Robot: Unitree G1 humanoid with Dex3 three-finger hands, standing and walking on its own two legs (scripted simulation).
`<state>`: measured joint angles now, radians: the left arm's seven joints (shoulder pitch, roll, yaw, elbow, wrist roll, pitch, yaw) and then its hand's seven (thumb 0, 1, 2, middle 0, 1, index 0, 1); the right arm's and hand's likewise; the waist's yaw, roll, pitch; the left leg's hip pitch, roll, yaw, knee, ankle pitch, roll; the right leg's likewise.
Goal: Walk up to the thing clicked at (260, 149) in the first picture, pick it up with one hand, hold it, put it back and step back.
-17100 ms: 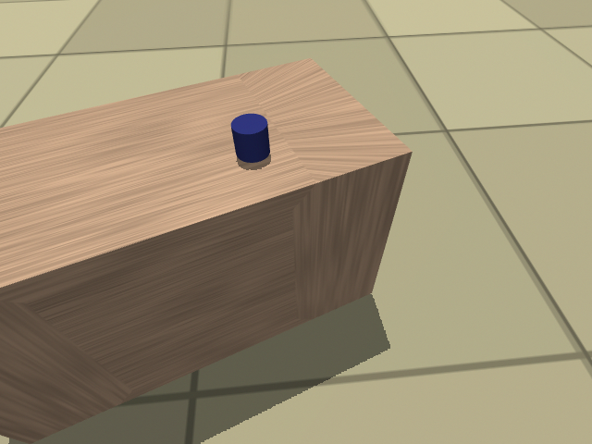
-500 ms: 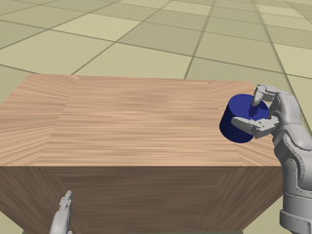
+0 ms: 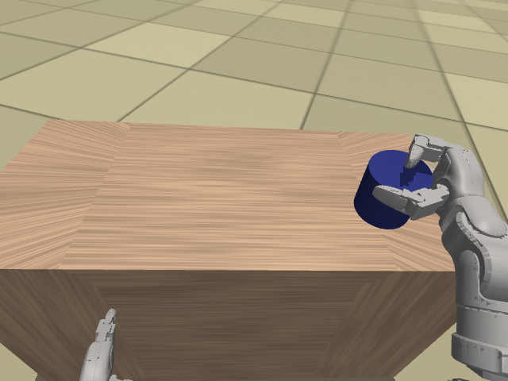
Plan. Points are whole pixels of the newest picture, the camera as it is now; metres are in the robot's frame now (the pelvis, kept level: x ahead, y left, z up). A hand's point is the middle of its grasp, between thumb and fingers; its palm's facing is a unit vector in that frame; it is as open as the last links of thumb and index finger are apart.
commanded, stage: hold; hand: right
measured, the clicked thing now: (390, 190) +0.34 -0.17 +0.19
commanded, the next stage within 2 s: crouch in 0.74 s
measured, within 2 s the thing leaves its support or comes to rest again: neither
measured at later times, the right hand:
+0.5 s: hand (406, 177) +0.33 -0.17 +0.23, palm faces +0.12 +0.99 -0.03, open 7.5 cm
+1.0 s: hand (405, 173) +0.34 -0.18 +0.22, palm faces +0.12 +0.99 -0.02, open 7.4 cm
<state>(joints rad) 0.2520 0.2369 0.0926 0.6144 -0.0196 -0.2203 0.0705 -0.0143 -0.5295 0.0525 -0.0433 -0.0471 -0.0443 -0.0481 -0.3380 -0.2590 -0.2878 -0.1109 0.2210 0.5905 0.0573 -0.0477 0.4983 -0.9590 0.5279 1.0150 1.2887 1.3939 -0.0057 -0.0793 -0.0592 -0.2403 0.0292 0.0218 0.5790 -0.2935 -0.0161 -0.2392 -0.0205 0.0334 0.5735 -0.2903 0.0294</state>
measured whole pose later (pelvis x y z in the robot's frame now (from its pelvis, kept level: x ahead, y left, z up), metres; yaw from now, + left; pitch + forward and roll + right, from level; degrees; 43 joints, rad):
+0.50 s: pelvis -0.01 +0.00 +0.00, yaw +0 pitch -3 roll +0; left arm 0.25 0.24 0.09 0.62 -0.02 -0.22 0.08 -0.01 -0.53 0.05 -0.04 -0.05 -0.04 -0.05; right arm -0.34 -0.26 -0.28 -0.11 0.22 0.58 0.04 -0.05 0.50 -0.96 0.53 1.01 1.29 1.40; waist 0.00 -0.08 -0.06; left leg -0.24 0.03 0.02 0.58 -0.28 -0.02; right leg -0.24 -0.02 0.03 0.57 -0.28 0.03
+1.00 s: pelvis -0.01 +0.00 +0.00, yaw +0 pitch -3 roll +0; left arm 0.26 0.23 0.08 0.60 -0.02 -0.23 0.07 -0.01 -0.52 0.05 -0.04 -0.05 -0.04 -0.05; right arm -0.39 -0.26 -0.28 -0.04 0.21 0.58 0.04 -0.04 0.50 -0.96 0.53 1.01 1.30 1.40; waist 0.00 -0.07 -0.06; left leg -0.24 0.03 0.02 0.57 -0.28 -0.02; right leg -0.24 -0.02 0.03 0.57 -0.28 0.03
